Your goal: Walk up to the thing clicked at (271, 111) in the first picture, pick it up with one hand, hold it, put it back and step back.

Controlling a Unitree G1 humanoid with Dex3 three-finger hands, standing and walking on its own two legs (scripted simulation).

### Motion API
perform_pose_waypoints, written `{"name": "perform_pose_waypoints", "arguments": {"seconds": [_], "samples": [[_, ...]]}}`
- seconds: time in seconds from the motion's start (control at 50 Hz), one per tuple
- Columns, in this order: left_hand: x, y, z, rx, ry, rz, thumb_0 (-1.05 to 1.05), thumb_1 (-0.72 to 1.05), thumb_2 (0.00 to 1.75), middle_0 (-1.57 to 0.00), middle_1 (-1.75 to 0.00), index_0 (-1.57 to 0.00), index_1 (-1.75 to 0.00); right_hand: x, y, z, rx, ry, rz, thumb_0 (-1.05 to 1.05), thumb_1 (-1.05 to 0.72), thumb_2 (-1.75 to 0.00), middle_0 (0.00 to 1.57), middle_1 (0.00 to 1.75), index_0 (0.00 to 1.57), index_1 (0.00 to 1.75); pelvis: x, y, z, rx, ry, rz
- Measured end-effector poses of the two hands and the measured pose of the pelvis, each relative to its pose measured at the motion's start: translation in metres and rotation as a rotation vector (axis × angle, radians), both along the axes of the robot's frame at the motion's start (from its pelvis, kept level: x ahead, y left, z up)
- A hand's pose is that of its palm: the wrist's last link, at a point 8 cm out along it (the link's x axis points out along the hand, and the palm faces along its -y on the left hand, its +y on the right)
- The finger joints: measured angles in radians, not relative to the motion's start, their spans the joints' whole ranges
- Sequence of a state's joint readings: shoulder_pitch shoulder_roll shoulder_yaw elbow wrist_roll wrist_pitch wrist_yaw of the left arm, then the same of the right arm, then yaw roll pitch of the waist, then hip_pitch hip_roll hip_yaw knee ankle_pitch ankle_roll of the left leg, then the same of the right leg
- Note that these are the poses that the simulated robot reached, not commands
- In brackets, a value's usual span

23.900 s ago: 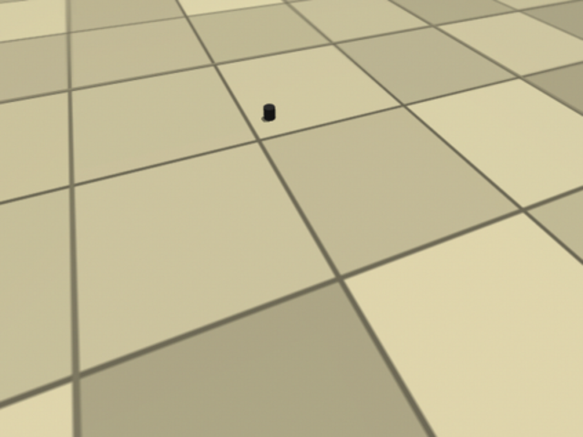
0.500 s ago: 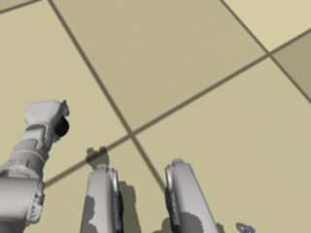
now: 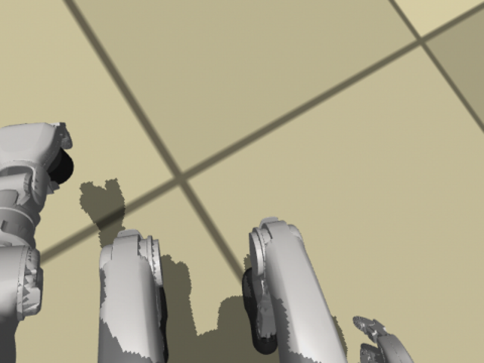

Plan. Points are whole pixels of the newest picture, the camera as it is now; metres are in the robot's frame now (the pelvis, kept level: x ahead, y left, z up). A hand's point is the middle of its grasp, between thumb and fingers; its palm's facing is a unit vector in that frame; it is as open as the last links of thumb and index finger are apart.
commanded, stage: crouch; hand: left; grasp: from above
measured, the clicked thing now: (45, 162) +0.45 +0.30 -0.20
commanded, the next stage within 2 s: lower in 0.46 s
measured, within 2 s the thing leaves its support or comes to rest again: rests again in 1.74 s
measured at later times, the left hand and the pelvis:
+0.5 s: hand (56, 170) +0.44 +0.30 -0.24, palm faces -0.46 -0.07 -0.89, open 9.3 cm; pelvis -0.01 +0.00 -0.06, yaw -1 degrees
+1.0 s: hand (69, 175) +0.45 +0.30 -0.30, palm faces -0.46 -0.10 -0.88, open 9.3 cm; pelvis +0.00 +0.00 -0.10, yaw -4 degrees
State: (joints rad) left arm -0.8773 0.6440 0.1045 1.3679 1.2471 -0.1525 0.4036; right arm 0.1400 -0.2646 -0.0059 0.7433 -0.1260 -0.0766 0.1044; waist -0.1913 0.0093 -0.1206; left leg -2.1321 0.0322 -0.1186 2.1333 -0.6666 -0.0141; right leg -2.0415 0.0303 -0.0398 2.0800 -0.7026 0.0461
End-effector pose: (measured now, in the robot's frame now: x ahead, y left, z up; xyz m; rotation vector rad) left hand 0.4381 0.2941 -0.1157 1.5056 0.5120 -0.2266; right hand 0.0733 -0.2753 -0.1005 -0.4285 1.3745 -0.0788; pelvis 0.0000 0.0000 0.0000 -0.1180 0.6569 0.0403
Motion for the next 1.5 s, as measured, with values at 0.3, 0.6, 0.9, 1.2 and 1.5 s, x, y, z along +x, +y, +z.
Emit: {"name": "perform_pose_waypoints", "arguments": {"seconds": [0.3,0.6,0.9,1.2,1.5], "samples": [[0.005,0.001,-0.047,-0.024,0.013,-0.022,0.01,-0.01,0.71,-0.58,-0.82,-0.7,-0.76,-0.042,0.004,-0.039,0.014,0.097,-0.046,0.01,-0.91,-0.9,0.2,0.3,0.2,0.3,-0.007,-0.001,-0.044,-0.004,-0.029,-0.016],[0.013,0.005,-0.069,-0.008,0.018,-0.01,0.01,-0.01,0.71,-0.58,-0.82,-0.7,-0.76,-0.036,0.004,-0.062,0.02,0.093,-0.012,0.01,-0.91,-0.9,0.2,0.3,0.2,0.3,-0.006,-0.002,-0.066,-0.009,-0.043,-0.024],[0.015,0.005,-0.113,-0.05,0.028,-0.023,0.01,-0.01,0.71,-0.58,-0.82,-0.7,-0.76,-0.034,-0.002,-0.074,-0.018,0.115,0.031,0.0,-0.91,-0.9,0.2,0.3,0.2,0.3,-0.005,-0.002,-0.091,-0.03,-0.08,-0.04],[0.021,0.004,-0.141,-0.027,0.015,-0.006,0.01,-0.01,0.71,-0.58,-0.82,-0.7,-0.76,-0.033,0.005,-0.09,-0.001,0.125,0.056,0.0,-0.9,-0.9,0.2,0.3,0.2,0.3,-0.001,0.0,-0.107,-0.042,-0.086,-0.053],[0.026,-0.005,-0.166,-0.063,0.023,0.0,0.01,-0.01,0.71,-0.58,-0.81,-0.7,-0.76,-0.039,0.007,-0.084,-0.001,0.153,0.105,0.0,-0.9,-0.9,0.2,0.3,0.2,0.3,0.0,0.0,-0.112,-0.063,-0.118,-0.07]]}}
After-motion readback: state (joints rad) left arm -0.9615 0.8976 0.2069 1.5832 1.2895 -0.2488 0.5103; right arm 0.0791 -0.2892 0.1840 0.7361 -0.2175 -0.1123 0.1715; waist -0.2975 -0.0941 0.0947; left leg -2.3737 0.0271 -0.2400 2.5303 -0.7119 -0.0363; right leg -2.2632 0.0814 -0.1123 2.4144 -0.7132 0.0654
